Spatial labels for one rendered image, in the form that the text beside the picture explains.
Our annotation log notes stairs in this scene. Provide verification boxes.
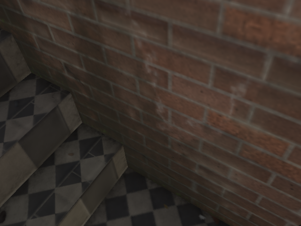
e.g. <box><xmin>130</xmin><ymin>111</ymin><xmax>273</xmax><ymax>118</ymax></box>
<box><xmin>0</xmin><ymin>28</ymin><xmax>128</xmax><ymax>226</ymax></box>

